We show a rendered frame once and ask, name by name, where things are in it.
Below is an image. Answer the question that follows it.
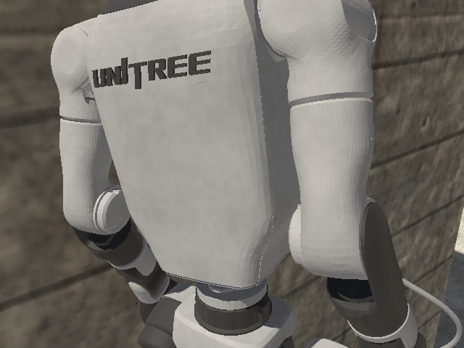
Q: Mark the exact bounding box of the robot left hand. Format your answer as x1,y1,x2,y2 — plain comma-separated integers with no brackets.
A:
135,278,178,325

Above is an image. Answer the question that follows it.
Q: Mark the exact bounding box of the left robot thigh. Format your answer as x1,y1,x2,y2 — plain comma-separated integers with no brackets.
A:
138,283,196,348

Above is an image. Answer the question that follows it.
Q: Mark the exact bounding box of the robot right forearm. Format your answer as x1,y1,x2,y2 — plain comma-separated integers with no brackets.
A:
326,202,426,348

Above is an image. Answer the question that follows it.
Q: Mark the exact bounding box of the robot torso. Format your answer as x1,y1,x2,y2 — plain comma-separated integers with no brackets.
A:
86,0,301,348

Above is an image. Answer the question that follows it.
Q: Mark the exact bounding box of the robot right upper arm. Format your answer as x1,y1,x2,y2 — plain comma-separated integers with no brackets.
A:
255,0,377,280

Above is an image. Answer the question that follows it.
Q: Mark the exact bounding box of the robot left upper arm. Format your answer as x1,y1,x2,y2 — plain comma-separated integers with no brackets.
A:
51,17,131,235

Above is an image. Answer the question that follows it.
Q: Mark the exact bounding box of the robot left forearm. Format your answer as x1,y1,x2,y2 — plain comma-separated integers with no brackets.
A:
71,218,170,304

